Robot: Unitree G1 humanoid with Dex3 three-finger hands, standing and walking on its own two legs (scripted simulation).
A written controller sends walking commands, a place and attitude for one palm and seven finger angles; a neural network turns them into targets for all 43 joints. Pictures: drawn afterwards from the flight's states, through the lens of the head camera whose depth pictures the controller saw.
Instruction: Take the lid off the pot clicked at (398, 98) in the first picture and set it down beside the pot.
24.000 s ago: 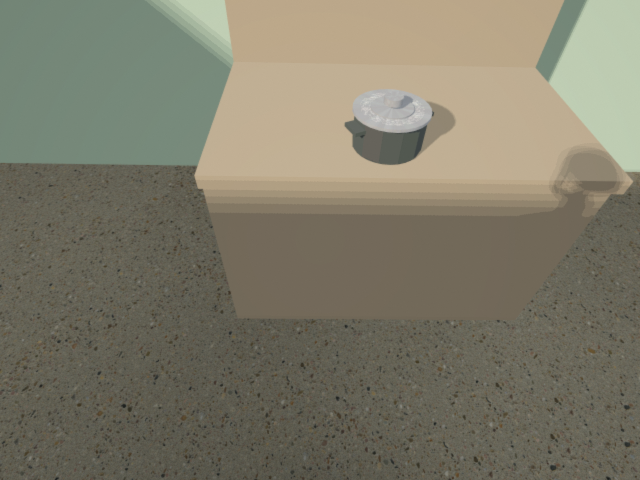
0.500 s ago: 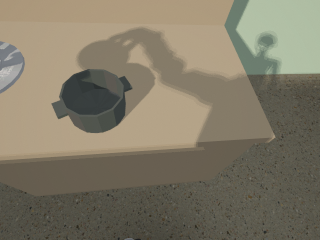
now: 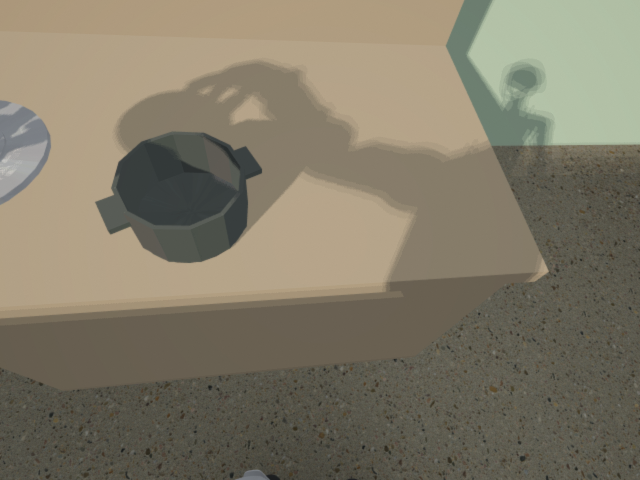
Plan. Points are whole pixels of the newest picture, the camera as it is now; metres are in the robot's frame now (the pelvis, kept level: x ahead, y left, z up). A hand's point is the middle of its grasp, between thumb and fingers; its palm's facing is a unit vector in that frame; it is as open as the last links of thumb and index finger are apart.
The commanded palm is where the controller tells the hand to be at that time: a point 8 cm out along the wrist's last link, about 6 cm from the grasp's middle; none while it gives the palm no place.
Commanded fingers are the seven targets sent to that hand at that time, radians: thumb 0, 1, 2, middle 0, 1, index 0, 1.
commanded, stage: lower the lid onto the table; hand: left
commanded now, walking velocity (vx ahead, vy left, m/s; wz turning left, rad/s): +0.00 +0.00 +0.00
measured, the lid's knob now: out of the picture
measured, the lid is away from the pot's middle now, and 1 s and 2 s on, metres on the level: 0.23 0.23 0.22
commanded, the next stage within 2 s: none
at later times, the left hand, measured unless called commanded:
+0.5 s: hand out of the picture +0.44 +0.39 +0.11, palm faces -0.44 -0.16 -0.89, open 6.9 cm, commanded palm +0.51 +0.39 +0.18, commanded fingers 0.00 0.78 0.77 -0.84 -1.07 -0.89 -1.09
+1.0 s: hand out of the picture +0.45 +0.39 +0.08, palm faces -0.45 -0.15 -0.88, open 6.9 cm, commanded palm +0.52 +0.39 +0.14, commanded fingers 0.00 0.78 0.77 -0.84 -1.07 -0.89 -1.09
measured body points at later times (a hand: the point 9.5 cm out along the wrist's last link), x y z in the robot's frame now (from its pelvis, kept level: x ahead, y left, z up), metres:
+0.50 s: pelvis -0.01 +0.01 -0.01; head +0.09 +0.05 +0.43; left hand +0.46 +0.40 +0.16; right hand -0.01 -0.27 -0.11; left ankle +0.00 +0.05 -0.73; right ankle -0.03 -0.16 -0.72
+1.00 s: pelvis -0.01 +0.03 -0.01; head +0.09 +0.07 +0.43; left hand +0.47 +0.40 +0.13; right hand -0.02 -0.26 -0.10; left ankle +0.00 +0.05 -0.73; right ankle -0.03 -0.16 -0.72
